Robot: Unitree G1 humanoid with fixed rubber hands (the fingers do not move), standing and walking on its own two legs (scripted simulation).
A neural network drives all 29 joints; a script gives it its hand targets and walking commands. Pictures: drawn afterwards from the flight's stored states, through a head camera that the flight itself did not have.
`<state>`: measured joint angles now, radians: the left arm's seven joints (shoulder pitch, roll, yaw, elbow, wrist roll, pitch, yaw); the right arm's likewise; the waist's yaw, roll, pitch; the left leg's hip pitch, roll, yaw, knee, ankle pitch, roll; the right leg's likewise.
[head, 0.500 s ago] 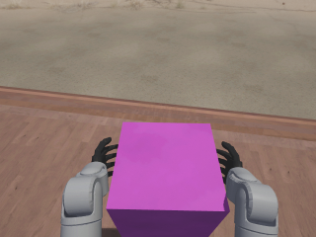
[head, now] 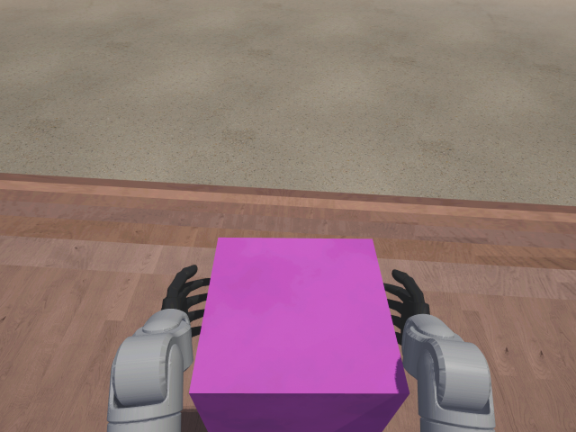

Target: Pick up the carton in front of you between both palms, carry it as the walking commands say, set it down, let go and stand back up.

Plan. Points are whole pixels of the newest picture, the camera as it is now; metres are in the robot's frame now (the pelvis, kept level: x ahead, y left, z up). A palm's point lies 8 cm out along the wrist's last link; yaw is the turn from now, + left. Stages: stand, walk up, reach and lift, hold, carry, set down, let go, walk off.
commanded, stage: carry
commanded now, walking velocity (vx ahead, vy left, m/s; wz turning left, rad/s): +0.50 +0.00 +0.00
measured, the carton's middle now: (294, 350) +0.26 -0.01 -0.02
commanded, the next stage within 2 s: none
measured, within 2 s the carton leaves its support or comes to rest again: neither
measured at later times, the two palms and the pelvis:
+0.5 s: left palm (211, 137) +0.62 +0.13 +0.09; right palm (365, 130) +0.66 -0.16 +0.08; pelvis +0.34 -0.05 -0.01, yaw +4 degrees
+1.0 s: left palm (223, 56) +1.03 +0.15 +0.06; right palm (335, 58) +1.02 -0.15 +0.06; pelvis +0.65 +0.01 -0.02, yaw +1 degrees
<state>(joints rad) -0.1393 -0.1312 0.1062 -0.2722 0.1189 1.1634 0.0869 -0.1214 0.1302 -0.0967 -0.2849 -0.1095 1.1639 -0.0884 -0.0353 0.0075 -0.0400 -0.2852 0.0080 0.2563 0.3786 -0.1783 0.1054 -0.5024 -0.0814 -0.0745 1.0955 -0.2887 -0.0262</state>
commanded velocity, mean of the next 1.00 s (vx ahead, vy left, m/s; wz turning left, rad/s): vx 0.50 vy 0.00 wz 0.00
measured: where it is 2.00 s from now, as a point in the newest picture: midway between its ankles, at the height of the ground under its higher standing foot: (293, 246)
